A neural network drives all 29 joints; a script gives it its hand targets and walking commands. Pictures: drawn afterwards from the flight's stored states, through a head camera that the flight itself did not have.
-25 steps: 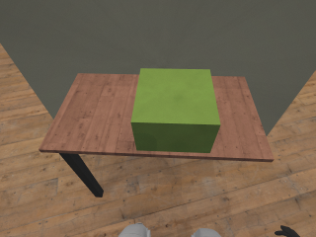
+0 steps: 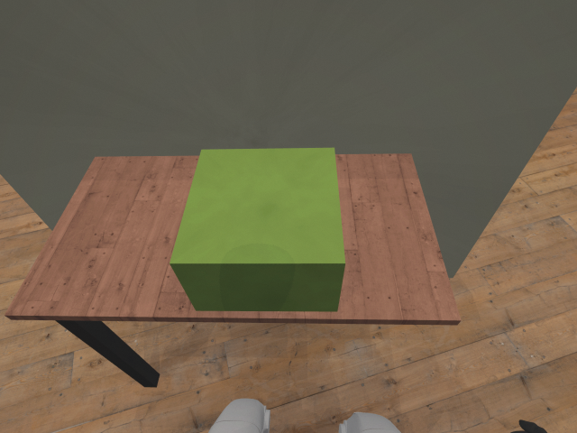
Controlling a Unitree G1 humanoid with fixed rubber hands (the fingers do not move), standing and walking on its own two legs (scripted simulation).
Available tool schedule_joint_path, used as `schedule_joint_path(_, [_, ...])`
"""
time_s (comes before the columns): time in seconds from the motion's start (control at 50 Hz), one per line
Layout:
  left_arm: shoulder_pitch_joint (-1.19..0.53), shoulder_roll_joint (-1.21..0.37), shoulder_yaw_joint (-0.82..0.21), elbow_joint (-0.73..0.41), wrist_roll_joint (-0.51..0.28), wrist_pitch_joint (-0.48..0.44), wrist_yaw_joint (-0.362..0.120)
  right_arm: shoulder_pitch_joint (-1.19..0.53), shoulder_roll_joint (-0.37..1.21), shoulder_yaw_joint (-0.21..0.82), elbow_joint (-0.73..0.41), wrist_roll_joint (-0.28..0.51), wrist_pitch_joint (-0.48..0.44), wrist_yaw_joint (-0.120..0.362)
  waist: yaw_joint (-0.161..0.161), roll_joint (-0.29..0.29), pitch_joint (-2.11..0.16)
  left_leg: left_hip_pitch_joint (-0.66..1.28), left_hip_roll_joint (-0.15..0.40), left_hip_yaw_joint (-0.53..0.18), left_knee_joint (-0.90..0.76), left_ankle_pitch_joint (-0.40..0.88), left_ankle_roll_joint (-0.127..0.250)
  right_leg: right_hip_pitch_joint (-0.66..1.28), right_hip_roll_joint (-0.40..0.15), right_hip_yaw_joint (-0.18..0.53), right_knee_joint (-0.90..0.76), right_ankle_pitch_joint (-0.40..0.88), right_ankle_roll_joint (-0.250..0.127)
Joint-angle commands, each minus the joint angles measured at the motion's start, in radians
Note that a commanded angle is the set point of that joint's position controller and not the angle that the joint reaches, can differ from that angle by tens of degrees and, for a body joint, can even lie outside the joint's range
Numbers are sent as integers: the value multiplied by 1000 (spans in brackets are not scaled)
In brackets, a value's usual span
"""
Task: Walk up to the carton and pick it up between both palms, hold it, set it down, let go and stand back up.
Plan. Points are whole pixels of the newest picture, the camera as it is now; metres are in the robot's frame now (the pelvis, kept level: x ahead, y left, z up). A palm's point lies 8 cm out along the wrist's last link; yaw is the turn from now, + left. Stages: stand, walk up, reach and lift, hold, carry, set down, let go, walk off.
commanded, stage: walk up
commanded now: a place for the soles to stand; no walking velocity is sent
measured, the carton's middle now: (266, 227) +0.46 +0.07 -0.03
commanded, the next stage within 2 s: none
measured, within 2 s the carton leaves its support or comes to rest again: neither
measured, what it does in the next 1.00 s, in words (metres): steps on the spot: left foot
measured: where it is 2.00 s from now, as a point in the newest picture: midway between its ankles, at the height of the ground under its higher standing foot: outside the picture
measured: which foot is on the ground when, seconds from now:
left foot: up 0.00-0.18, down 0.20-1.00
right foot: down 0.00-1.00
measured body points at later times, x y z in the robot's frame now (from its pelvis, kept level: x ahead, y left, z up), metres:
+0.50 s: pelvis +0.03 +0.01 -0.01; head +0.05 +0.03 +0.44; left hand +0.09 +0.34 -0.12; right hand +0.11 -0.34 -0.09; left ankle +0.10 +0.17 -0.69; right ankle +0.04 -0.11 -0.70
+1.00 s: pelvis +0.04 +0.01 -0.01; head +0.07 +0.01 +0.44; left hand +0.10 +0.35 -0.11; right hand +0.14 -0.32 -0.11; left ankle +0.10 +0.13 -0.69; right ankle +0.04 -0.11 -0.69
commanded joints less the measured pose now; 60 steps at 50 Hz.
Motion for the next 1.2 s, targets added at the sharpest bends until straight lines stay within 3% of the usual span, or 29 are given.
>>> schedule_joint_path(0.0, [17, 259, 73, -42, 12, -28, 29, 29, -195, -82, -43, 30, -3, -3, 7, -155, -42, -211, 53, -27, -32, 97, 45, 260, -243, 436, -526, 121, -103])
schedule_joint_path(0.12, [18, 274, 61, -49, 12, -6, 38, -59, -164, -75, -68, 23, -24, -17, 33, -263, -26, -146, 72, 73, -322, 3, 32, 240, -282, 312, -390, 567, -234])
schedule_joint_path(0.18, [-86, 229, 44, -77, -1, 20, 31, 89, -131, -74, -1, 20, -46, -37, -44, -287, -146, 194, 18, 156, -576, 286, 44, 121, -172, 136, -158, 713, -168])
schedule_joint_path(0.2, [-102, 171, 29, -85, -8, 23, 27, 176, -187, -99, 34, 11, -50, -48, -72, -174, -163, 310, 6, 118, -631, 354, 47, 55, -138, 147, -48, 637, -115])
schedule_joint_path(0.22, [-123, 149, 17, -109, -5, 23, 28, 193, -241, -119, 44, 6, -49, -54, -99, -23, -215, 471, 79, -8, -582, 434, 88, -90, -82, 60, 99, 468, -61])
schedule_joint_path(0.24, [-93, 98, 7, -120, -13, 24, 29, 173, -327, -129, 14, -1, -53, -63, -106, 133, -232, 513, 307, -479, -690, 401, 224, -279, 22, 16, 289, 304, 0])
schedule_joint_path(0.26, [-133, 150, 27, -123, 10, 34, 35, 199, -362, -127, 19, 22, -49, -65, -125, 229, -208, 502, 427, -689, -769, 394, 337, -365, 37, 49, 272, -182, 9])
schedule_joint_path(0.28, [-176, 199, 28, -125, 15, 45, 37, 132, -362, -140, 6, 16, -47, -66, -101, 81, -108, 348, 463, -690, -759, 373, 390, -332, -29, 139, 278, -263, 7])
schedule_joint_path(0.36, [12, 197, 41, -29, 26, 47, 5, -55, -307, -124, -20, -5, -17, -45, -21, 238, 44, -34, 268, -341, -799, -145, 242, -85, -27, 36, 110, -99, -14])
schedule_joint_path(0.44, [156, 184, 56, 31, 28, 38, 11, -173, -221, -88, -51, -12, 14, -26, 80, 149, 11, -284, 149, -174, -593, -273, 165, 261, 30, 5, -208, -63, -24])
schedule_joint_path(0.48, [170, 331, 86, 20, 53, 11, 38, -217, -127, -59, -85, 5, 18, -41, 119, -177, 75, -403, -62, 8, -45, -161, 48, 153, -278, 635, -695, -395, -41])
schedule_joint_path(0.5, [58, 321, 83, -6, 41, -1, 44, -172, -142, -63, -47, 7, 16, -47, 56, -77, 26, -324, -14, -69, -98, -54, 35, 178, -315, 614, -637, -148, -94])
schedule_joint_path(0.54, [-4, 350, 76, -14, 35, 6, 45, -160, -213, -91, -49, 16, 3, -52, 40, 22, -37, -215, 44, -61, -136, -86, 36, 146, -345, 591, -563, 21, -138])
schedule_joint_path(0.6, [-76, 252, 55, -21, 34, 15, 49, -54, -175, -73, -2, 25, -8, -46, -13, -109, -42, -109, 58, 37, -308, -72, 50, 230, -272, 340, -363, 522, -124])
schedule_joint_path(0.64, [-156, 226, 38, -43, 17, 21, 38, 34, -167, -72, 28, 19, -29, -42, -81, -61, -107, 204, 23, 67, -544, 157, 74, 37, -204, 198, -224, 537, -134])
schedule_joint_path(0.68, [-152, 133, 10, -57, -3, 30, 41, 63, -277, -92, 17, 2, -44, -45, -81, 186, -184, 397, 255, -486, -676, 382, 210, -177, -23, 48, 102, 165, 8])
schedule_joint_path(0.7, [-180, 144, 15, -36, -5, 40, 46, 36, -289, -96, 16, 11, -38, -45, -93, 185, -173, 368, 328, -601, -711, 364, 301, -209, -3, 65, 97, -160, 8])
schedule_joint_path(0.78, [-45, 161, 24, 21, 6, 15, 44, -148, -248, -80, -14, -3, -8, -42, 14, 148, -89, 66, 218, -374, -634, 235, 220, 53, -14, 71, -187, -38, -20])
schedule_joint_path(0.84, [3, 294, 53, 13, 28, -7, 50, -181, -146, -60, -33, 15, 10, -34, 34, -165, -76, -190, -17, -10, -245, 59, 51, 220, -281, 493, -522, -42, -113])
schedule_joint_path(0.86, [-46, 297, 57, 3, 25, -7, 50, -178, -181, -75, -30, 7, 13, -38, 29, -76, -34, -196, 36, 4, -232, -57, 48, 142, -363, 503, -556, -78, -174])
schedule_joint_path(0.92, [-160, 270, 39, -4, 22, 1, 50, -100, -175, -75, -1, 11, 1, -25, -44, -93, -19, 0, 51, 62, -338, -23, 64, 35, -307, 330, -451, 93, -178])
schedule_joint_path(0.98, [-199, 193, 14, -29, 6, 13, 40, -25, -209, -75, 26, 9, -20, -21, -66, 60, -136, 278, 100, -135, -578, 344, 108, -82, -102, 107, -178, 202, -50])
schedule_joint_path(1.02, [-148, 154, 16, -15, 4, 17, 41, -72, -247, -78, 7, 13, -19, -26, -34, 144, -172, 218, 207, -403, -637, 264, 220, -42, -20, 56, -80, 78, -9])
schedule_joint_path(1.04, [-136, 169, 16, -6, 9, 21, 41, -77, -264, -79, 7, 10, -15, -29, -24, 84, -175, 146, 226, -474, -663, 150, 248, 10, -5, 78, -78, -5, -14])
schedule_joint_path(1.06, [-95, 165, 20, 3, 9, 21, 40, -127, -256, -77, 12, 6, -8, -30, 7, 92, -159, 92, 202, -373, -645, 141, 209, 64, -18, 85, -169, -42, -31])
schedule_joint_path(1.1, [-66, 194, 22, 21, 17, 9, 42, -190, -185, -58, -6, 21, 1, -26, 27, -31, -111, -41, 83, -135, -510, 129, 100, 166, -113, 197, -347, -16, -83])
schedule_joint_path(1.12, [54, 333, 57, 46, 11, -17, 81, -289, -186, -76, -86, -18, 53, -5, 61, 49, 2, -280, 4, -48, -218, 345, 54, 235, -297, 446, -413, 277, -135])
schedule_joint_path(1.14, [103, 370, 73, 44, 5, -22, 102, -281, -157, -80, -95, -16, 71, -9, 68, -22, -1, -304, -5, -54, -123, -69, 39, 226, -458, 539, -429, 696, -196])
schedule_joint_path(1.18, [58, 368, 75, 27, 4, -31, 118, -244, -177, -87, -122, -15, 87, 1, 48, -46, -99, -279, 36, -110, -5, -114, 51, 310, -482, 489, -365, 817, -270])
